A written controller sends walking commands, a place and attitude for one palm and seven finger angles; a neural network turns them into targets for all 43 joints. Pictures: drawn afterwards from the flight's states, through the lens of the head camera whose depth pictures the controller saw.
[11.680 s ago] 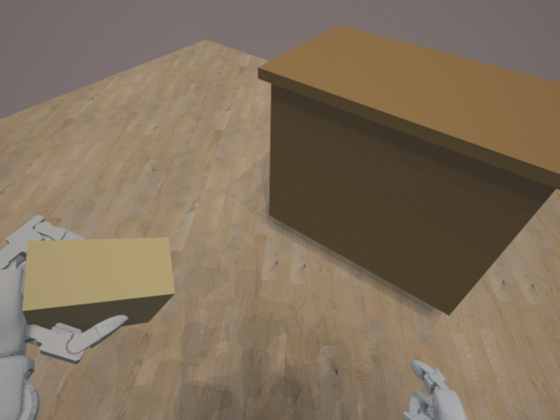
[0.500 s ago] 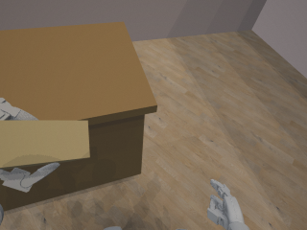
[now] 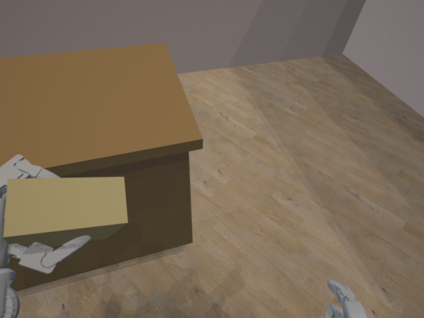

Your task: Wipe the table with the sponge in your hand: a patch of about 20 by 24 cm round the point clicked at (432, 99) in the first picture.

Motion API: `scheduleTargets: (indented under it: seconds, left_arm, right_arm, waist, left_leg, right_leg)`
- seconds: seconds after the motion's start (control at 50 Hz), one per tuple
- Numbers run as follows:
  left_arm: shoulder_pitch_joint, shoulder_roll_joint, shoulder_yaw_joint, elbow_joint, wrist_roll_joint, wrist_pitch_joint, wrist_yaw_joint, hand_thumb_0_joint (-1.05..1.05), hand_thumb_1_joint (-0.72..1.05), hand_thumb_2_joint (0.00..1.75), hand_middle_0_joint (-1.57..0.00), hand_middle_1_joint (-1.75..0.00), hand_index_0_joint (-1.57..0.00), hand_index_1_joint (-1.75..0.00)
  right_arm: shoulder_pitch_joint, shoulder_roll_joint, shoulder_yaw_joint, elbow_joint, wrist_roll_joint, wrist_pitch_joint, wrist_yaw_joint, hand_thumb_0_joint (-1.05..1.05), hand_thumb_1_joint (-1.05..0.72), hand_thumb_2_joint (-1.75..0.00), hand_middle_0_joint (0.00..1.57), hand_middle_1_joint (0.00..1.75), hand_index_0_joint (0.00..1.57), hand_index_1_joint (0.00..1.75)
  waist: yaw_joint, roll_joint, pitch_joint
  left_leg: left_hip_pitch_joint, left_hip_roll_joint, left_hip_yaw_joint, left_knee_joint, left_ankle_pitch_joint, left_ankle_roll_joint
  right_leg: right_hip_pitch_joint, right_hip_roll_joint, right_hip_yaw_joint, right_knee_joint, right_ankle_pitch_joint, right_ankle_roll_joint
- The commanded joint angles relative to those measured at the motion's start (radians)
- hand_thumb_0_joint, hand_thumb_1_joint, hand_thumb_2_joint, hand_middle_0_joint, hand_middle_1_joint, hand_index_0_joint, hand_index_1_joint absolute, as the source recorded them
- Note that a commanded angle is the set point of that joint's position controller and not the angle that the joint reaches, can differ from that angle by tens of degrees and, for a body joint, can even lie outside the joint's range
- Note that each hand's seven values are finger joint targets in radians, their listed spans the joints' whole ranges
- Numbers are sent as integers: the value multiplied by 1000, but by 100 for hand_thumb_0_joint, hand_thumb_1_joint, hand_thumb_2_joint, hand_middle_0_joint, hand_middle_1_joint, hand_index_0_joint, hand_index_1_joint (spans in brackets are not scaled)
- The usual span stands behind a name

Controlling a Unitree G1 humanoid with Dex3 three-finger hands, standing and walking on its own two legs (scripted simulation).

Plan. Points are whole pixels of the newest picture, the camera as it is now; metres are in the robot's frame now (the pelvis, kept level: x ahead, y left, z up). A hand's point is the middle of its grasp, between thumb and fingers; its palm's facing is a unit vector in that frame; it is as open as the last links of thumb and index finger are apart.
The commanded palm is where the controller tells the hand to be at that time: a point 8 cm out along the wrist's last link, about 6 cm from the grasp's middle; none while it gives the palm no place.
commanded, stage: come to a stop and stand still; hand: left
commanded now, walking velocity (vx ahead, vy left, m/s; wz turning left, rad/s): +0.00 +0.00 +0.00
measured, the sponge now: (84, 213) +0.23 +0.20 +0.15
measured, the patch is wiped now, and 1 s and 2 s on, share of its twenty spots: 0.00 0.00 0.00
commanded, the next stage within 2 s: look again from close up in 0.40 s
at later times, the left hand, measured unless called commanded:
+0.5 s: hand (39, 233) +0.19 +0.24 +0.16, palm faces +0.36 -0.84 -0.40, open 10.3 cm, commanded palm +0.14 +0.28 +0.18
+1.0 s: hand (7, 188) +0.24 +0.31 +0.17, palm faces +0.42 -0.84 -0.35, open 10.3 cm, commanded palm +0.17 +0.32 +0.18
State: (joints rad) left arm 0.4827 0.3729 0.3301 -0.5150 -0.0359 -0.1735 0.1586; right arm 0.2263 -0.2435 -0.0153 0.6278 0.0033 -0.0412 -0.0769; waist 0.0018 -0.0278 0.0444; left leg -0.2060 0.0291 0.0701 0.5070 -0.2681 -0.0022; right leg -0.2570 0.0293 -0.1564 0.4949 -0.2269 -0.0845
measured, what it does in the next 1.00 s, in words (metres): stands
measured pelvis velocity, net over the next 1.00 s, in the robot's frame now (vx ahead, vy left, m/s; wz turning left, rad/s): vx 0.00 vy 0.05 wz -0.04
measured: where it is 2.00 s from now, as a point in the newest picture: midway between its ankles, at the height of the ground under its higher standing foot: outside the picture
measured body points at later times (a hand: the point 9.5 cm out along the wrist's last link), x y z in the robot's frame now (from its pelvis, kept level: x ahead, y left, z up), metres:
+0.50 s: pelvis -0.03 +0.00 +0.00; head -0.03 +0.01 +0.45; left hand +0.16 +0.28 +0.18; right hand +0.12 -0.23 -0.09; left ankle -0.01 +0.12 -0.73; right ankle +0.03 -0.06 -0.73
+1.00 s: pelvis +0.00 +0.05 +0.00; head +0.03 +0.08 +0.45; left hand +0.21 +0.35 +0.19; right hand +0.17 -0.17 -0.06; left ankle -0.01 +0.12 -0.73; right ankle +0.03 -0.06 -0.73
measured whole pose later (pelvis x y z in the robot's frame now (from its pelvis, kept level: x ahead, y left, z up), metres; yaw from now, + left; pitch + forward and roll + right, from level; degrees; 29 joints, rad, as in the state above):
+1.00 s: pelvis +0.00 +0.05 +0.00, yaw -2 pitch -1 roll -1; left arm 0.30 0.38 0.39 -0.41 -0.01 -0.21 0.10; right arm 0.24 -0.20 0.05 0.57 -0.01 -0.18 -0.01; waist 0.05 -0.05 0.06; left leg -0.20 -0.02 0.07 0.51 -0.30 0.06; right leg -0.25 0.01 -0.09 0.46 -0.19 -0.03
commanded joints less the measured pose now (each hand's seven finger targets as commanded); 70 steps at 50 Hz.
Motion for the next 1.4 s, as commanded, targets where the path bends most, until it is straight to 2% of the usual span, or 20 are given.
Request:
scheduleTargets:
  seconds: [0.0,0.12,0.18,0.24,0.46,0.48,0.5,0.54,0.6,0.74,0.86,1.0,1.08,1.16,1.24,1.3,1.32,1.34,1.36,1.38]
  left_arm:
    - [-45,168,114,-221,-1,-81,19,0,10,130,-120,-160,-120,-160]
    - [-93,148,95,-150,8,-69,10,0,10,130,-120,-160,-120,-160]
    - [-106,150,90,-129,5,-53,11,0,10,130,-120,-160,-120,-160]
    - [-125,153,85,-131,7,-43,17,0,10,130,-120,-160,-120,-160]
    - [-86,161,95,-168,14,-63,20,0,10,130,-120,-160,-120,-160]
    - [-1146,971,678,-417,142,-149,4,0,10,130,-120,-160,-120,-160]
    - [-1034,677,486,-60,68,-146,-19,0,10,130,-120,-160,-120,-160]
    - [-437,245,190,269,12,-112,-60,0,10,130,-120,-160,-120,-160]
    - [-115,35,2,131,-36,-111,-99,0,10,130,-120,-160,-120,-160]
    - [-121,245,198,-106,10,-101,-44,0,10,130,-120,-160,-120,-160]
    - [-355,245,195,-195,21,-128,-40,0,10,130,-120,-160,-120,-160]
    - [-155,79,52,-93,6,-118,-55,0,10,130,-120,-160,-120,-160]
    - [-100,132,109,-57,-5,-100,-52,0,10,130,-120,-160,-120,-160]
    - [-175,186,159,-121,-12,-108,-56,0,10,130,-120,-160,-120,-160]
    - [-259,209,144,-260,3,-112,-64,0,10,130,-120,-160,-120,-160]
    - [-243,181,130,-279,3,-99,-56,0,10,130,-120,-160,-120,-160]
    - [-209,194,152,-250,6,-99,-50,0,10,130,-120,-160,-120,-160]
    - [-181,222,167,-249,-6,-98,-44,0,10,130,-120,-160,-120,-160]
    - [-188,208,176,-256,-37,-114,-44,0,10,130,-120,-160,-120,-160]
    - [-173,205,184,-260,-28,-123,-36,0,10,130,-120,-160,-120,-160]
  right_arm:
    - [-101,-79,-12,-175,-7,-58,-3,0,-90,-90,20,30,20,30]
    - [-86,-79,-10,-172,-3,-75,8,0,-90,-90,20,30,20,30]
    - [-74,-67,-11,-166,1,-67,18,0,-90,-90,20,30,20,30]
    - [-90,-57,-1,-161,-2,-57,23,0,-90,-90,20,30,20,30]
    - [-96,-73,8,-178,-8,-57,13,0,-90,-90,20,30,20,30]
    - [84,-97,-26,-138,-25,-126,5,0,-90,-90,20,30,20,30]
    - [0,-38,-3,-86,4,-135,6,0,-90,-90,20,30,20,30]
    - [-42,-70,-13,-145,-1,-149,25,0,-90,-90,20,30,20,30]
    - [-23,-71,-18,-166,29,-149,78,0,-90,-90,20,30,20,30]
    - [-96,-88,0,-238,17,-148,53,0,-90,-90,20,30,20,30]
    - [-87,-80,10,-230,-4,-178,45,0,-90,-90,20,30,20,30]
    - [-68,-91,-9,-206,-17,-186,78,0,-90,-90,20,30,20,30]
    - [-76,-99,-12,-217,-8,-122,73,0,-90,-90,20,30,20,30]
    - [-97,-104,-10,-243,1,-81,61,0,-90,-90,20,30,20,30]
    - [-77,-92,-9,-262,-22,-101,82,0,-90,-90,20,30,20,30]
    - [-102,-107,-15,-276,-15,-113,100,0,-90,-90,20,30,20,30]
    - [-107,-117,-26,-270,-11,-110,102,0,-90,-90,20,30,20,30]
    - [-98,-104,-36,-270,6,-107,103,0,-90,-90,20,30,20,30]
    - [-99,-130,-47,-266,3,-118,102,0,-90,-90,20,30,20,30]
    - [-79,-125,-50,-249,-4,-112,101,0,-90,-90,20,30,20,30]
  waist:
    - [8,264,-111]
    - [4,76,-88]
    - [-5,-47,-108]
    - [-4,-75,-99]
    - [7,128,-81]
    - [15,-68,54]
    - [-6,83,-108]
    - [36,77,-158]
    - [44,128,-185]
    - [38,-104,-98]
    - [35,269,-107]
    - [13,56,-209]
    - [4,-59,-155]
    - [-5,134,-138]
    - [-12,279,-114]
    - [21,209,-155]
    - [56,117,-194]
    - [63,-180,-270]
    - [33,-219,-230]
    - [27,-129,-135]
  left_leg:
    - [-131,205,-206,-192,194,68]
    - [-187,89,-99,-112,-112,23]
    - [-101,21,-57,61,-110,11]
    - [-83,13,-79,96,-84,13]
    - [-192,91,-178,-189,-71,44]
    - [-225,36,-31,-30,36,33]
    - [-82,39,-75,17,13,19]
    - [1,-16,-56,-9,-41,5]
    - [-22,4,-59,-111,-54,29]
    - [-154,69,-147,-232,-131,47]
    - [-180,88,-144,-243,-105,60]
    - [-29,4,-80,-13,150,26]
    - [-107,-6,-82,41,88,25]
    - [-4,76,-164,-63,322,19]
    - [319,145,-209,-61,794,7]
    - [56,78,-67,110,786,-20]
    - [-225,46,-52,324,648,-27]
    - [-461,-67,-5,740,376,-46]
    - [-545,-81,-109,956,-205,-16]
    - [-565,25,-282,934,-250,-1]
  right_leg:
    - [140,-89,158,-17,1,90]
    - [119,-131,253,-143,-46,72]
    - [20,-246,402,-294,-229,40]
    - [-6,-280,405,-332,-294,19]
    - [161,-106,223,-160,-79,73]
    - [25,-99,255,-268,106,243]
    - [19,-253,277,-214,-6,46]
    - [28,-200,324,-237,-56,65]
    - [130,-170,267,-210,-129,117]
    - [125,-68,179,-119,-125,81]
    - [202,-52,175,-13,62,63]
    - [154,-136,252,-57,175,15]
    - [104,-168,292,-34,98,-19]
    - [-11,-63,151,201,141,29]
    - [-307,-17,43,316,-221,50]
    - [92,-12,-4,87,-10,23]
    - [403,-63,76,45,206,-25]
    - [567,-302,442,12,445,-171]
    - [429,-501,698,-94,502,-263]
    - [301,-528,702,-106,392,-239]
